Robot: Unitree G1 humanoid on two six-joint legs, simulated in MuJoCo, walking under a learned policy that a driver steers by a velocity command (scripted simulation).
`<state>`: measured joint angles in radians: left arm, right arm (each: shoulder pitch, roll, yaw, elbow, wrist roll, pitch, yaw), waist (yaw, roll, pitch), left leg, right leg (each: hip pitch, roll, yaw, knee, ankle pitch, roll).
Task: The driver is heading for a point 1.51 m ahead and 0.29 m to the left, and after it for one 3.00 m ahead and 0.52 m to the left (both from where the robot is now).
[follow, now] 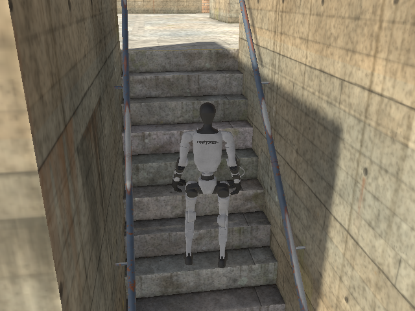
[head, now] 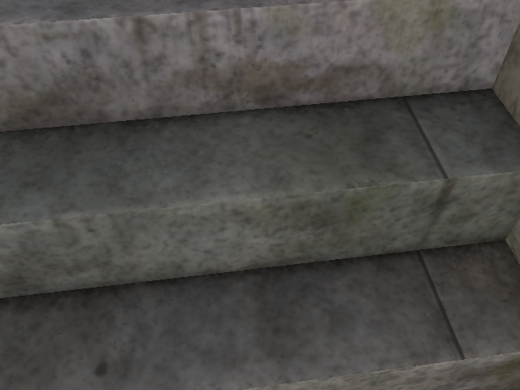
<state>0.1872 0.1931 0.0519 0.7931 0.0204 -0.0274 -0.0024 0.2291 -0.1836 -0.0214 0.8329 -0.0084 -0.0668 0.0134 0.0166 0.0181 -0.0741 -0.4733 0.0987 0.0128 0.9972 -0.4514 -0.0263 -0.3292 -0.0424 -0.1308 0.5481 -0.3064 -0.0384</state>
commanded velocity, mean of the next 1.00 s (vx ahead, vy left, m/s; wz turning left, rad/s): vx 0.06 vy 0.00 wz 0.38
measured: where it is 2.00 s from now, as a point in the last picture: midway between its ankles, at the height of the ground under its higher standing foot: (244, 344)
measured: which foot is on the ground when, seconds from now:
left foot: up 0.00-0.20, down 0.22-0.78, up 0.80-1.00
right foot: down 0.00-0.24, up 0.26-0.68, down 0.70-1.00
